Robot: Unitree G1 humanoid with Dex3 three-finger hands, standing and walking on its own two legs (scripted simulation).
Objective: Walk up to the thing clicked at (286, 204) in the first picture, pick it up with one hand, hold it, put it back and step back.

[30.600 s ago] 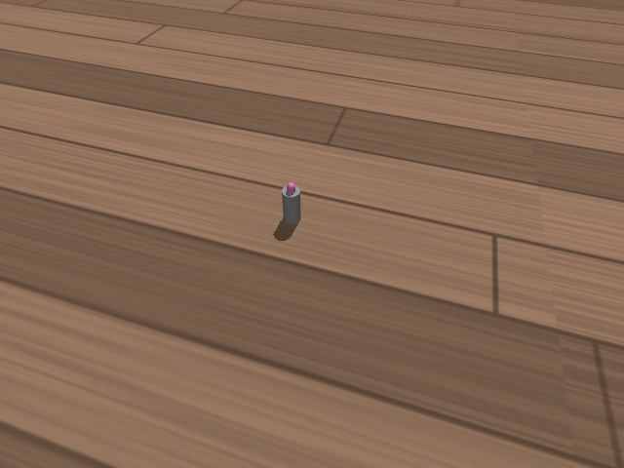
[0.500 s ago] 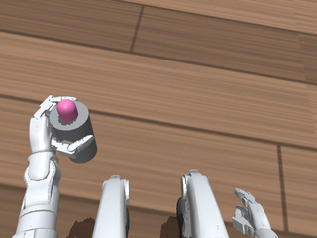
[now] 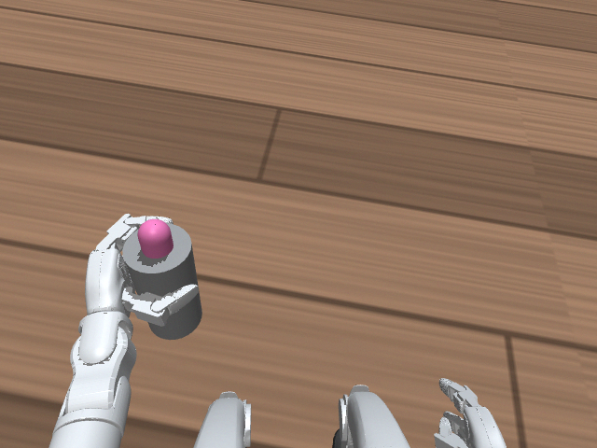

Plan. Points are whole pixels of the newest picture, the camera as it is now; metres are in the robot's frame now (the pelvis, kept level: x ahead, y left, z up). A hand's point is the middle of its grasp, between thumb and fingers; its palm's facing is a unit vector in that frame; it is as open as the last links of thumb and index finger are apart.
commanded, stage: lift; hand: left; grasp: from the side
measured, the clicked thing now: (165, 276) +0.35 +0.18 -0.01
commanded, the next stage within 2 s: hold in 0.84 s
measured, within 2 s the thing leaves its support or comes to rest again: neither
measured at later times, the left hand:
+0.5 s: hand (153, 252) +0.35 +0.17 +0.07, palm faces +0.18 -0.98 -0.02, open 11.1 cm
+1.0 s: hand (153, 241) +0.35 +0.17 +0.08, palm faces +0.17 -0.98 -0.03, open 11.1 cm
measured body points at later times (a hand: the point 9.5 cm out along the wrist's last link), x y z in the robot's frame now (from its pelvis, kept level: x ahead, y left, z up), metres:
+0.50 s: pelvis +0.02 -0.01 +0.04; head +0.08 +0.01 +0.49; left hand +0.33 +0.23 +0.07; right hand +0.16 -0.24 -0.06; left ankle +0.03 +0.13 -0.63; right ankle +0.05 -0.15 -0.63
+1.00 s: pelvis +0.03 -0.01 +0.06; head +0.08 +0.00 +0.51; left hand +0.34 +0.22 +0.09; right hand +0.16 -0.25 -0.05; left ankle +0.03 +0.13 -0.63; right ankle +0.05 -0.15 -0.63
